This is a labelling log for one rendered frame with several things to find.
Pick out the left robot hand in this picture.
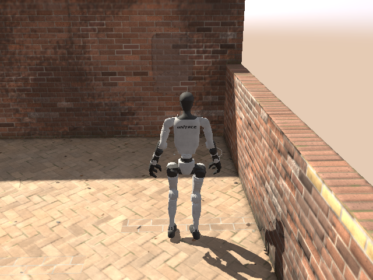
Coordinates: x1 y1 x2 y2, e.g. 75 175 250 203
149 163 161 178

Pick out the left robot upper arm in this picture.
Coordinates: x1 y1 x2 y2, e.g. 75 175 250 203
158 117 175 150

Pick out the right robot forearm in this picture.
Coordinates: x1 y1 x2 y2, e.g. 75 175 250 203
209 140 220 163

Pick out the right robot foot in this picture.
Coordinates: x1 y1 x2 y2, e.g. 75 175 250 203
189 225 200 240

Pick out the left robot thigh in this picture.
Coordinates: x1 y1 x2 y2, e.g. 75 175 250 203
167 162 178 200

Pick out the left robot forearm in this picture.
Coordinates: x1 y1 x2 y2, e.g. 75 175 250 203
150 141 163 165

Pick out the right robot upper arm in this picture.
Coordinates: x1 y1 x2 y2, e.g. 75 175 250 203
199 117 215 149

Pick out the right robot hand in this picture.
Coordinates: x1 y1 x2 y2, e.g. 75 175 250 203
208 161 221 174

